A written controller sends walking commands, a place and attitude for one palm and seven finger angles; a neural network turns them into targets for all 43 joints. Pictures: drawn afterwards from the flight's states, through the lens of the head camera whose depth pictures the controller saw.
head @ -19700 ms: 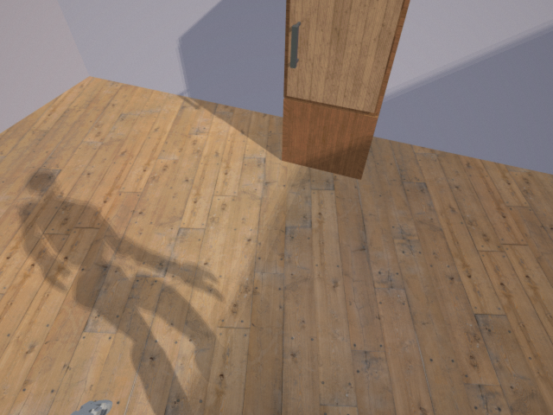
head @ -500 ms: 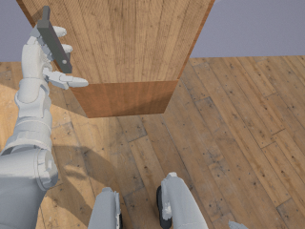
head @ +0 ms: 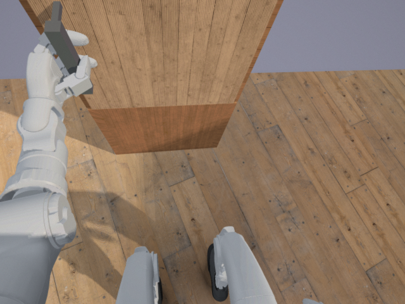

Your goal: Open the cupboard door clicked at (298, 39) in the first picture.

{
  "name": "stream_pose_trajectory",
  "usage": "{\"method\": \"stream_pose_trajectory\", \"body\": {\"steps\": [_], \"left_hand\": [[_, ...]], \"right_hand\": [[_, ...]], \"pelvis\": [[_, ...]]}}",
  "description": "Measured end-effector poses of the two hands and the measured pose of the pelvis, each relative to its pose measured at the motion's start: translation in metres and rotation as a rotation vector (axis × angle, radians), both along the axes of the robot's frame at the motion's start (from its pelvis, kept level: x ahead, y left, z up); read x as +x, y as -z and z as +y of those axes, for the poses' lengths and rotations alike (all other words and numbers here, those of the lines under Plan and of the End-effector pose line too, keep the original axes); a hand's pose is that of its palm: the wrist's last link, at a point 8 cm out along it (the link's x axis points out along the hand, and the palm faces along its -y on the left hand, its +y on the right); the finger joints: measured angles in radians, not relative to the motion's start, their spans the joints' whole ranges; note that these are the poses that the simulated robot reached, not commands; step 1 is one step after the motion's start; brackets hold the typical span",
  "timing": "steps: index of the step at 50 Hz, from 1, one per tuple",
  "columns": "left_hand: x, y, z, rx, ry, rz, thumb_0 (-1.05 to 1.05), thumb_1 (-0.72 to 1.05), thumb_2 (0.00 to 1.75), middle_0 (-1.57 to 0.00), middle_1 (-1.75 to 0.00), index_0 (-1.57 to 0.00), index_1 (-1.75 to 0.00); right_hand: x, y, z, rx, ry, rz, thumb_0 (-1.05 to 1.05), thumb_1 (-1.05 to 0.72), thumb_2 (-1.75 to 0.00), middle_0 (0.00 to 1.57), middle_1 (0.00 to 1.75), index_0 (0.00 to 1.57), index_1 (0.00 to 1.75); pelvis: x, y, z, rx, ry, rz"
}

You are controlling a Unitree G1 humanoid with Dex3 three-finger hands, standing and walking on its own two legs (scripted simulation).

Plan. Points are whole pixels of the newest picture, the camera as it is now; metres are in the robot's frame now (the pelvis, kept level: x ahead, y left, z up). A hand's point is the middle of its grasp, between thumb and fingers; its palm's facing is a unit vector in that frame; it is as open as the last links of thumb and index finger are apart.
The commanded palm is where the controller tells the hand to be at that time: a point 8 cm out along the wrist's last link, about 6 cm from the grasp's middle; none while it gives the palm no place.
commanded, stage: close the thumb around the handle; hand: left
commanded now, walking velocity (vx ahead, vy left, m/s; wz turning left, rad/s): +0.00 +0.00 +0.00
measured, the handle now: (73, 53) +0.58 +0.19 +0.04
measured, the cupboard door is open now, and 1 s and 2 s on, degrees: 0 27 40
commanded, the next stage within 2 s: pull the door open along its arc in 0.04 s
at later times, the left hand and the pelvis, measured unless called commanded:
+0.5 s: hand (88, 96) +0.49 +0.16 +0.04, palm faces -0.02 -1.00 -0.02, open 5.9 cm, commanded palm +0.43 +0.21 +0.04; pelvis +0.01 +0.00 +0.02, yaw -1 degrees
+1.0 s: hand (132, 156) +0.37 +0.08 +0.04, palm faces +0.42 -0.91 +0.00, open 6.0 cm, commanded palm +0.30 +0.11 +0.04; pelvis +0.04 -0.02 +0.03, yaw +2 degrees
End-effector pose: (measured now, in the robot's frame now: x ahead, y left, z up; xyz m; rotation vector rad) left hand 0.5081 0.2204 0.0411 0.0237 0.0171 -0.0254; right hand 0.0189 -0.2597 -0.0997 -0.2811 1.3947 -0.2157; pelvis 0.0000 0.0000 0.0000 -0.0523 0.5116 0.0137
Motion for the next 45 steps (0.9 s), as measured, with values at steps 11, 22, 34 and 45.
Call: {"method": "stream_pose_trajectory", "body": {"steps": [11, 22, 34, 45], "left_hand": [[-0.001, 0.0, -0.001, -0.001, -0.016, 0.004, 0.01, 0.71, 0.85, -0.38, -1.35, -0.36, -1.35], [-0.025, 0.0, -0.006, -0.003, -0.016, 0.006, 0.01, 0.72, 0.78, -0.36, -1.35, -0.34, -1.35], [-0.103, 0.001, -0.034, -0.076, -0.147, -0.002, 0.02, 0.69, 0.74, -0.33, -1.33, -0.36, -1.33], [-0.154, -0.001, -0.08, -0.04, -0.469, -0.004, 0.01, 0.72, 0.8, -0.31, -1.32, -0.35, -1.31]], "right_hand": [[0.001, 0.0, 0.001, 0.001, 0.003, -0.014, 0.0, -0.91, -0.9, 0.21, 0.3, 0.21, 0.3], [0.014, -0.01, 0.005, 0.038, 0.03, -0.051, 0.0, -0.91, -0.9, 0.21, 0.3, 0.21, 0.3], [0.095, -0.026, 0.01, 0.071, -0.056, -0.239, 0.0, -0.91, -0.9, 0.2, 0.3, 0.21, 0.3], [0.173, -0.022, 0.029, 0.138, -0.209, -0.39, 0.0, -0.91, -0.9, 0.2, 0.3, 0.2, 0.29]], "pelvis": [[-0.002, 0.0, 0.0, 0.0, 0.002, -0.002], [0.009, -0.013, 0.001, 0.011, 0.021, -0.022], [0.029, -0.029, 0.003, 0.022, 0.018, -0.064], [0.033, -0.028, -0.008, 0.036, -0.003, -0.083]]}}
